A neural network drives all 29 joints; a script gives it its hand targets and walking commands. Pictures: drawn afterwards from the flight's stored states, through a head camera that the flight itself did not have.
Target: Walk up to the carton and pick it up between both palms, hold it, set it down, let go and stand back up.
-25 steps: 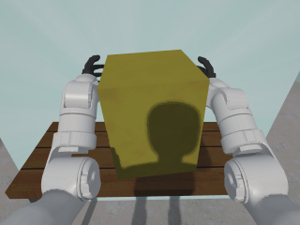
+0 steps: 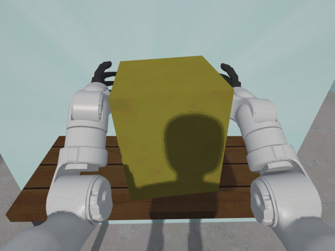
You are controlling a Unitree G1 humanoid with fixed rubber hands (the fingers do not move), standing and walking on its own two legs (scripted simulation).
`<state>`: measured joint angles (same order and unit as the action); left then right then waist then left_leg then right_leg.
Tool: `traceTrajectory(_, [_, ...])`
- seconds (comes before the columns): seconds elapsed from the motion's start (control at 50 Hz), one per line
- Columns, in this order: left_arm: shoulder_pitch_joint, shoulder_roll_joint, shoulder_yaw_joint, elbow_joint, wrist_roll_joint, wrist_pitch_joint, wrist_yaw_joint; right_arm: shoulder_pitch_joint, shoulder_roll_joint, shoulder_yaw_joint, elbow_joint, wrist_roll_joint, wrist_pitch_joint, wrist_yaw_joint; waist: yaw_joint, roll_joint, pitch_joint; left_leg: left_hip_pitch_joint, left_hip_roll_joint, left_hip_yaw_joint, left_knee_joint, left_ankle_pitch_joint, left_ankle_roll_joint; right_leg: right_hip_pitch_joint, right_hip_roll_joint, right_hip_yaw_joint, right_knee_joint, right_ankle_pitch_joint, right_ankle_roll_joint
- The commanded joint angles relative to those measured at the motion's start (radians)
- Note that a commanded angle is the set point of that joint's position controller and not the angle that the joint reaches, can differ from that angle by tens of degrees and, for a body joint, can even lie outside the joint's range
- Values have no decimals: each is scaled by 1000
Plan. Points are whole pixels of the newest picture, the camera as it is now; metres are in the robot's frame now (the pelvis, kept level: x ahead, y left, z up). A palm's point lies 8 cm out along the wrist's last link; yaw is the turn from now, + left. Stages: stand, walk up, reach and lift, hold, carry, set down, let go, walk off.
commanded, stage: hold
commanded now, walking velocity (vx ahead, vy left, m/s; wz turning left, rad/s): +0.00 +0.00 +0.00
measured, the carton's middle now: (168, 124) +0.36 -0.02 +0.22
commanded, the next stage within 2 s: none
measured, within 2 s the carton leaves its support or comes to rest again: neither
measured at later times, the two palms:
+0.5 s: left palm (99, 92) +0.38 +0.14 +0.29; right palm (230, 95) +0.37 -0.16 +0.29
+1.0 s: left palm (99, 91) +0.38 +0.14 +0.29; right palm (230, 95) +0.37 -0.16 +0.29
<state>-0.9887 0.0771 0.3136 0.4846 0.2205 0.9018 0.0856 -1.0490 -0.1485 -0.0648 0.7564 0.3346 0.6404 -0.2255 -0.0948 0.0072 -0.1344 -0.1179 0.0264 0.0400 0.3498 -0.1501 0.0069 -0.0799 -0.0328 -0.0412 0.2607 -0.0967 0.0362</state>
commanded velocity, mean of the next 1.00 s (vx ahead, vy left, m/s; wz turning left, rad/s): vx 0.00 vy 0.00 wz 0.00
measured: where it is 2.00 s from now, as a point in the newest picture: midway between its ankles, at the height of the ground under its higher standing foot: outside the picture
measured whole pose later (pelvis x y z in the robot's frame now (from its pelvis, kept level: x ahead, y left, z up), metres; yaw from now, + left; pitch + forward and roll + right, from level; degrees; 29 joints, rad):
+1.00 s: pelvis +0.00 +0.00 +0.00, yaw +0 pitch -5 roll -1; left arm -0.99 0.08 0.32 0.48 0.22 0.90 0.09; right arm -1.05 -0.15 -0.06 0.76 0.34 0.65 -0.23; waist -0.09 0.01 -0.14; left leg -0.12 0.03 0.04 0.35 -0.15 0.01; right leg -0.08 -0.03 -0.04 0.26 -0.10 0.04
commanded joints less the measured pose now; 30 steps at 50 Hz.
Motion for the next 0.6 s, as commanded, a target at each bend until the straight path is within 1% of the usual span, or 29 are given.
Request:
traceTrajectory(0.0, [-920,-603,-315,-223,-205,-98,-177,-968,725,332,-313,244,-10,114,69,34,-409,-30,-59,-48,-38,130,-32,189,143,41,42,81,-23])
traceTrajectory(0.06, [-924,-606,-316,-222,-208,-100,-174,-965,725,330,-309,245,-9,115,67,36,-408,-29,-58,-51,-37,127,-35,181,143,41,41,75,-23])
traceTrajectory(0.12, [-912,-602,-311,-219,-202,-98,-175,-965,726,336,-315,246,-9,115,72,29,-408,-30,-59,-49,-38,131,-31,190,143,41,41,81,-22])
traceTrajectory(0.18, [-916,-601,-307,-216,-198,-98,-176,-964,723,332,-304,247,-8,116,72,37,-395,-34,-58,-49,-40,129,-33,184,143,42,42,76,-24])
traceTrajectory(0.24, [-922,-604,-309,-208,-199,-98,-176,-965,721,327,-296,242,-8,116,67,38,-391,-41,-57,-52,-45,105,-32,183,143,42,41,62,-23])
traceTrajectory(0.28, [-920,-602,-309,-214,-200,-98,-176,-968,724,330,-299,243,-9,117,72,36,-398,-40,-57,-50,-43,113,-31,188,143,42,42,68,-22])
traceTrajectory(0.3, [-917,-599,-309,-211,-201,-99,-176,-973,726,333,-311,243,-10,117,72,27,-400,-42,-57,-50,-43,108,-28,188,143,43,41,67,-22])
traceTrajectory(0.34, [-917,-606,-313,-215,-201,-98,-175,-965,721,329,-303,244,-9,117,66,41,-400,-35,-56,-52,-42,122,-34,184,144,42,44,75,-24])
traceTrajectory(0.38, [-914,-600,-307,-215,-200,-97,-175,-966,724,331,-306,245,-9,117,73,35,-398,-35,-58,-49,-41,122,-32,184,143,43,42,72,-23])
traceTrajectory(0.46, [-911,-601,-307,-204,-198,-97,-175,-976,722,332,-311,244,-10,116,73,33,-395,-39,-59,-49,-41,113,-30,182,143,43,40,65,-23])
traceTrajectory(0.5, [-912,-605,-311,-211,-199,-97,-177,-965,720,330,-309,246,-9,115,67,37,-397,-36,-57,-50,-39,125,-33,187,143,43,42,76,-23])
traceTrajectory(0.54, [-912,-601,-305,-207,-197,-97,-177,-969,721,330,-304,242,-9,115,71,32,-391,-37,-57,-50,-40,121,-32,182,143,42,39,70,-24])
traceTrajectory(0.58, [-918,-604,-312,-217,-204,-98,-176,-979,725,334,-323,246,-11,115,73,31,-414,-33,-57,-52,-36,130,-32,185,145,41,42,76,-24])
